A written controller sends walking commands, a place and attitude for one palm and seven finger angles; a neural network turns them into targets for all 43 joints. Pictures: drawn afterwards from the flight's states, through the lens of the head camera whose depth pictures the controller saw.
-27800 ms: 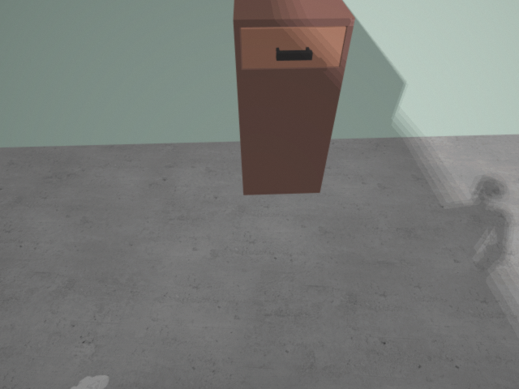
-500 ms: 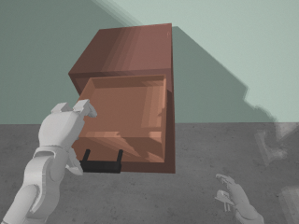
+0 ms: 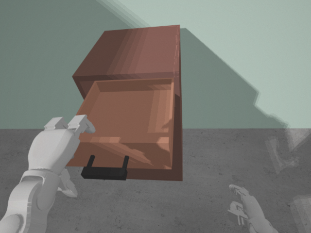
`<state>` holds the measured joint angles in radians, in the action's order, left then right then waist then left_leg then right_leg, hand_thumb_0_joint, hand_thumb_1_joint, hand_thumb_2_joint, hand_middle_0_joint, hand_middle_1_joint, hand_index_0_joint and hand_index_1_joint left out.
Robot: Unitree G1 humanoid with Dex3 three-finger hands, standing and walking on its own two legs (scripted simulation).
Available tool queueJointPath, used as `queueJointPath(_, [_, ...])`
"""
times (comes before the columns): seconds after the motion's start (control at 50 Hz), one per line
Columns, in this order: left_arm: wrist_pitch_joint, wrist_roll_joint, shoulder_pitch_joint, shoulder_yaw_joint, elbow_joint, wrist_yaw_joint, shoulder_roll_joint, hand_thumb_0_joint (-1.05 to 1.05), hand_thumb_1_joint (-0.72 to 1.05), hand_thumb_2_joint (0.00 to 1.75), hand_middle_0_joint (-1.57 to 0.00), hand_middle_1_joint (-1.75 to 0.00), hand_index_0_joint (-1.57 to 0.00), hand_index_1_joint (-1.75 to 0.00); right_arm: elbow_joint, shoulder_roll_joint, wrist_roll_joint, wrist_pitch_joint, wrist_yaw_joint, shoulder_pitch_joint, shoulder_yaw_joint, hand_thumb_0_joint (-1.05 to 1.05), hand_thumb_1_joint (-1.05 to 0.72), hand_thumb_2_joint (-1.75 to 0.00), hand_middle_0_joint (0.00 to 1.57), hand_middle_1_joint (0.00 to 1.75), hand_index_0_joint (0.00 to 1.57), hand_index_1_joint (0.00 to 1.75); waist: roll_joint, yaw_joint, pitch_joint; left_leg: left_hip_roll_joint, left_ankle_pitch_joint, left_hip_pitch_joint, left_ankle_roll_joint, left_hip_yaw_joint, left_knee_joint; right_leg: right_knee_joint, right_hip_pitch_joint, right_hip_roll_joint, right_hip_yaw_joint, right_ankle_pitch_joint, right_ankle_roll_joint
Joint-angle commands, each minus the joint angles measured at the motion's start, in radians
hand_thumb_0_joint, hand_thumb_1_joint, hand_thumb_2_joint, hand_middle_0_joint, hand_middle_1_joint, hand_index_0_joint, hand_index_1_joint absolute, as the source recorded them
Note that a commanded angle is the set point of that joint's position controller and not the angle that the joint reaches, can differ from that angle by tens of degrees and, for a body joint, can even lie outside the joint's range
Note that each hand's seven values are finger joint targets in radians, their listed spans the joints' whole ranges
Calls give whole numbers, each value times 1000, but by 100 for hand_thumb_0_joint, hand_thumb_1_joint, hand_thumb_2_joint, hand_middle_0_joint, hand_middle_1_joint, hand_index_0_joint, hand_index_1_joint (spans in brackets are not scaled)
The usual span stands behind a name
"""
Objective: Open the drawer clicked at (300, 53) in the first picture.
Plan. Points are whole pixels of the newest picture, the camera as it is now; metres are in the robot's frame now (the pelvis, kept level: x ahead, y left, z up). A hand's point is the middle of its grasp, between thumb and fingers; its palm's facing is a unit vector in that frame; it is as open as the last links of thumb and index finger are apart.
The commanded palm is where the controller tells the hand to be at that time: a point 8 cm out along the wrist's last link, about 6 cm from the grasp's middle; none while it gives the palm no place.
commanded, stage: draw the hand back to the body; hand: left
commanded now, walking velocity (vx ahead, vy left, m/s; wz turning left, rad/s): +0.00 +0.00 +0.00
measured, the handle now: (106, 166) +0.28 +0.21 +0.00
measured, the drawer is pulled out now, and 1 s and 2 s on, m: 0.30 0.30 0.30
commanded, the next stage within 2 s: step back with the hand held close in 1.10 s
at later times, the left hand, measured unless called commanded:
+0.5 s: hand (56, 147) +0.21 +0.23 +0.19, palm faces +0.41 -0.84 -0.36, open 12.1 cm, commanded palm +0.15 +0.27 +0.19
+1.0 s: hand (38, 160) +0.19 +0.26 +0.18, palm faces +0.47 -0.79 -0.39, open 7.9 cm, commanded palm +0.13 +0.29 +0.19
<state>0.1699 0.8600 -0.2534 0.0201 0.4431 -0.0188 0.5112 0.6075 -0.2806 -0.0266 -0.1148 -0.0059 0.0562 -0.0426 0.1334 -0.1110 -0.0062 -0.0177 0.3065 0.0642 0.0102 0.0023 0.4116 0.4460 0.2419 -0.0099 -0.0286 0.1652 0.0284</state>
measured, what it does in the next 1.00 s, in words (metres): stands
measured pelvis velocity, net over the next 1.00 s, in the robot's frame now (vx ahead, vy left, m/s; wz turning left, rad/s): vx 0.01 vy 0.01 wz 0.03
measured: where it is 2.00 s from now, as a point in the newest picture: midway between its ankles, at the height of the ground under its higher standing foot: outside the picture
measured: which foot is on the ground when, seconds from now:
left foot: down 0.00-1.00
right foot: down 0.00-1.00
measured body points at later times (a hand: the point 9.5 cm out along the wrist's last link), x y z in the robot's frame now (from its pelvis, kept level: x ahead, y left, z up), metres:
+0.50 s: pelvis +0.02 +0.00 +0.00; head +0.01 -0.01 +0.45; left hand +0.19 +0.27 +0.21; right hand +0.21 -0.20 -0.08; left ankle -0.05 +0.11 -0.74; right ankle +0.05 -0.10 -0.74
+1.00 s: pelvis +0.01 +0.01 +0.00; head +0.00 -0.01 +0.45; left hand +0.16 +0.30 +0.20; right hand +0.22 -0.19 -0.08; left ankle -0.05 +0.12 -0.74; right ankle +0.05 -0.10 -0.74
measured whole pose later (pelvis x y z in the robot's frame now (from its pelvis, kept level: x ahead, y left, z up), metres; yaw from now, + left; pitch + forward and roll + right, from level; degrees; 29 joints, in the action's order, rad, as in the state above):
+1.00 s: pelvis +0.01 +0.01 +0.00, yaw +2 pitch -4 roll -1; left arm -0.13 -0.04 -0.47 -0.32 0.50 0.10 0.31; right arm 0.63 -0.21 0.01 0.16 0.07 0.16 -0.03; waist 0.07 -0.08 -0.03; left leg -0.02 0.33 0.02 0.02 0.03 0.42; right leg 0.41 0.17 -0.01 -0.06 0.17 0.01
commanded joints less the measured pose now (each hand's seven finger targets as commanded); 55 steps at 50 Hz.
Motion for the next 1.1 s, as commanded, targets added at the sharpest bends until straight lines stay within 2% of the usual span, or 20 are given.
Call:
queueJointPath(0.0, [-7,24,199,-204,165,73,215,0,-50,30,-30,-120,-30,-120,-177,-53,1,53,6,-196,14,0,-90,-90,20,30,20,30,-101,-18,150,7,-216,185,10,2,-68,-49,-248,23,47,-43,-2])
queueJointPath(0.02, [-7,14,188,-230,134,75,239,0,-50,30,-30,-120,-30,-120,-156,-58,-2,45,10,-196,25,0,-90,-90,20,30,20,30,-98,-7,118,8,-212,182,9,3,-78,-62,-232,15,50,-45,0])
queueJointPath(0.08, [-1,-4,184,-225,176,69,235,0,-50,30,-30,-120,-30,-120,-178,-66,-10,55,10,-218,24,0,-90,-90,20,30,20,30,-53,-8,157,10,-227,160,5,7,-67,-56,-242,13,58,-71,-2])
queueJointPath(0.1, [-146,-732,225,-188,262,74,-157,0,-47,32,-30,-118,-30,-118,-259,45,-12,143,30,-138,20,0,-90,-90,20,30,20,30,-258,82,111,19,-150,93,36,3,-30,-67,-231,4,3,-43,-16])
queueJointPath(0.12, [-210,-764,66,-264,165,95,-40,0,-43,33,-29,-115,-29,-115,-217,13,2,189,46,-108,19,0,-90,-90,20,30,20,30,-354,68,108,42,-107,94,41,4,-30,-72,-227,7,14,17,-26])
queueJointPath(0.14, [-229,-781,-28,-266,145,101,-55,0,-40,34,-29,-113,-29,-113,-204,0,6,213,51,-125,17,0,-90,-90,20,30,20,30,-252,53,66,29,-85,100,35,-3,-38,-92,-195,0,26,37,-20])
queueJointPath(0.16, [-254,-843,-30,-311,245,108,-35,0,-36,36,-29,-111,-29,-111,-207,-11,13,217,66,-96,20,0,-90,-90,20,30,20,30,-246,51,90,31,-120,93,30,-2,-38,-99,-204,19,10,23,-23])
queueJointPath(0.18, [-278,-865,-14,-349,276,121,1,0,-32,37,-29,-109,-29,-109,-192,-19,18,235,76,-91,18,0,-90,-90,20,30,20,30,-179,52,98,31,-126,87,19,-3,-39,-98,-207,22,14,17,-22])
queueJointPath(0.2, [-309,-864,50,-349,354,134,-2,0,-29,39,-29,-107,-29,-107,-198,-13,26,263,79,-77,16,0,-90,-90,20,30,20,30,-75,46,148,20,-170,75,13,-6,-42,-84,-237,29,11,-32,-16])
queueJointPath(0.26, [-339,-881,10,-389,343,157,7,0,-18,43,-28,-100,-28,-100,-167,-9,42,294,84,-27,17,0,-90,-90,20,30,20,30,11,48,123,21,-239,92,-4,-5,-52,-70,-256,33,-1,-115,-7])
queueJointPath(0.28, [-343,-882,-2,-411,320,160,22,0,-15,45,-27,-98,-27,-98,-155,-13,44,302,85,-22,18,0,-90,-90,20,30,20,30,3,48,74,26,-243,101,-9,2,-53,-78,-236,27,-3,-116,-2])
queueJointPath(0.3, [-348,-890,-30,-383,291,153,-25,0,-12,47,-27,-95,-27,-95,-154,-3,43,308,84,-21,17,0,-90,-90,20,30,20,30,-8,50,43,28,-236,115,-10,-1,-61,-80,-228,26,-10,-109,-4])
queueJointPath(0.34, [-360,-894,-28,-370,280,145,-46,0,-5,50,-27,-91,-27,-91,-150,-5,42,316,83,-18,23,0,-90,-90,20,30,20,30,-22,54,28,31,-245,113,-8,0,-62,-81,-224,24,-11,-113,-4])
queueJointPath(0.46, [-384,-901,-96,-370,294,126,-59,0,17,58,-25,-77,-25,-77,-146,-26,41,331,70,-8,42,0,-90,-90,20,30,20,30,-118,47,95,35,-336,106,-5,12,-54,-60,-268,23,-17,-195,-9])
queueJointPath(0.56, [-389,-903,-133,-418,293,129,-30,0,34,66,-24,-66,-24,-66,-144,-29,36,323,75,-7,52,0,-90,-90,20,30,20,30,-114,41,107,34,-339,117,-12,16,-54,-54,-273,21,-15,-194,-6])
queueJointPath(0.68, [-386,-902,-140,-464,316,141,8,0,55,75,-22,-52,-22,-52,-142,-30,34,328,85,-8,53,0,-90,-90,20,30,20,30,-33,40,111,33,-351,107,-23,19,-51,-58,-264,18,-11,-195,-1])
queueJointPath(0.76, [-378,-906,-164,-463,302,139,-5,0,69,81,-22,-43,-22,-43,-142,-28,33,326,84,-1,56,0,-90,-90,20,30,20,30,-90,42,104,38,-367,108,-27,25,-57,-54,-261,15,-19,-198,-6])
queueJointPath(0.84, [-370,-907,-165,-433,240,135,-49,0,83,87,-21,-34,-21,-34,-128,-21,32,326,85,-9,51,0,-90,-90,20,30,20,30,-84,48,26,39,-310,129,-25,22,-68,-71,-220,14,-25,-144,-6])
queueJointPath(0.88, [-368,-902,-113,-441,269,136,-25,0,90,90,-20,-30,-20,-30,-130,-31,33,327,85,-13,53,0,-90,-90,20,30,20,30,-58,50,37,37,-296,119,-22,28,-65,-73,-216,14,-14,-135,-2])
queueJointPath(1.08, [-361,-901,-111,-459,292,146,-4,0,90,90,-20,-30,-20,-30,-139,-23,38,335,88,-16,44,0,-90,-90,20,30,20,30,-50,39,63,29,-259,131,-25,37,-70,-72,-246,16,-12,-110,1])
